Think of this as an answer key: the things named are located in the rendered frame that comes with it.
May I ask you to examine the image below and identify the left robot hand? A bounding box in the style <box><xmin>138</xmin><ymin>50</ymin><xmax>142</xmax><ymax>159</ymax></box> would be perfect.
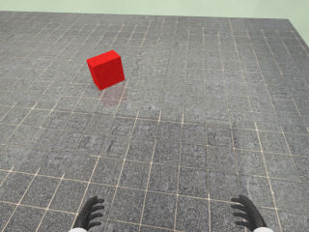
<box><xmin>72</xmin><ymin>196</ymin><xmax>105</xmax><ymax>231</ymax></box>

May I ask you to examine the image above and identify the carton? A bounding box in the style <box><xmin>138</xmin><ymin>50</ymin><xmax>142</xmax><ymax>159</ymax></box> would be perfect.
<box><xmin>86</xmin><ymin>50</ymin><xmax>125</xmax><ymax>90</ymax></box>

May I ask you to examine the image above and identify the right robot hand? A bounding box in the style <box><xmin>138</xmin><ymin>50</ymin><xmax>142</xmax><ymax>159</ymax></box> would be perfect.
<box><xmin>231</xmin><ymin>194</ymin><xmax>267</xmax><ymax>232</ymax></box>

